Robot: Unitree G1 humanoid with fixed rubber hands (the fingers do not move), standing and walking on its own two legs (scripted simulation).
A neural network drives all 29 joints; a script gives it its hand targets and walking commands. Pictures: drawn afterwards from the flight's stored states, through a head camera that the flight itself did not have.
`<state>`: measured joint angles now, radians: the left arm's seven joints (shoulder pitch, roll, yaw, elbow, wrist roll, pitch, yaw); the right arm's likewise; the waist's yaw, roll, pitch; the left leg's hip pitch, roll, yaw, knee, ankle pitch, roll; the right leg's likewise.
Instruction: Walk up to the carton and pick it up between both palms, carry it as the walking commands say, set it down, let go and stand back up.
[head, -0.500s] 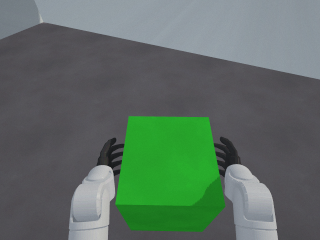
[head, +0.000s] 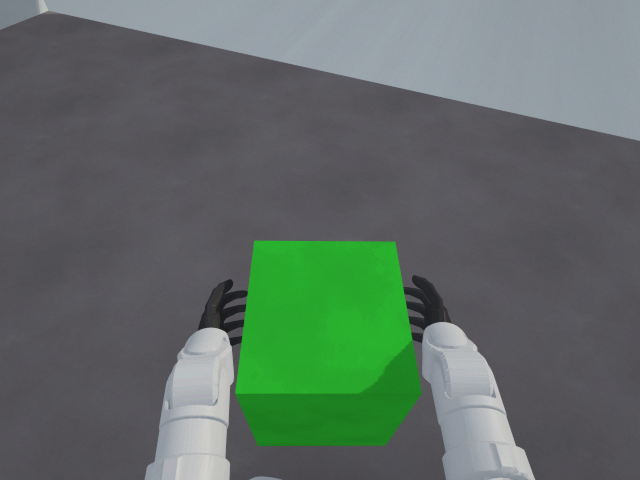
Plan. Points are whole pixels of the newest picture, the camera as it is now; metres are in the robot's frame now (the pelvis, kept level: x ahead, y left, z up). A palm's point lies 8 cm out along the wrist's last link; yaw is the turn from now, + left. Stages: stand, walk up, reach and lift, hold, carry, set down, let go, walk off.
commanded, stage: set down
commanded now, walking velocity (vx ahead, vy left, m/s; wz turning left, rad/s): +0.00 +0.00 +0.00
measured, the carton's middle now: (323, 348) +0.30 +0.05 -0.07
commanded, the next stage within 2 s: none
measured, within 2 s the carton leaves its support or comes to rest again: neither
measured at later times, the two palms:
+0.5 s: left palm (231, 334) +0.30 +0.19 -0.06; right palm (423, 335) +0.34 -0.09 -0.06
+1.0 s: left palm (241, 341) +0.33 +0.20 -0.15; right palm (407, 341) +0.37 -0.09 -0.15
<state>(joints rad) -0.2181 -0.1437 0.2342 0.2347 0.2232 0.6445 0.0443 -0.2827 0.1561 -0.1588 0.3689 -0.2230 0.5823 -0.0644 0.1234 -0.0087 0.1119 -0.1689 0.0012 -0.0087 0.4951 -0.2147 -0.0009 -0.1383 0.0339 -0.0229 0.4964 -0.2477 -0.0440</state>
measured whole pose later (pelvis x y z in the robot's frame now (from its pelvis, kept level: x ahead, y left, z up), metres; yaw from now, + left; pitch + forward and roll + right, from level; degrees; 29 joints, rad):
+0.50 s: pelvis -0.02 +0.02 -0.03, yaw -2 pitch +10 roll +1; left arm -0.46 -0.22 0.47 0.47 0.35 0.35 0.02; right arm -0.55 0.16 -0.40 0.62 -0.36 0.30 0.01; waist 0.11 -0.02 0.07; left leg -0.63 -0.02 0.04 0.71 -0.24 0.02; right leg -0.63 0.02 0.03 0.75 -0.29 -0.02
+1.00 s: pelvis -0.03 +0.00 -0.09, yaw -1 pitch +28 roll +0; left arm -0.60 -0.14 0.51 0.47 0.31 0.30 -0.05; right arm -0.66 0.20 -0.41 0.55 -0.32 0.27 -0.06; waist 0.09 -0.05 -0.07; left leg -1.21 0.00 0.00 1.05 -0.33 0.00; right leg -1.20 0.04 -0.02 1.08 -0.38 -0.04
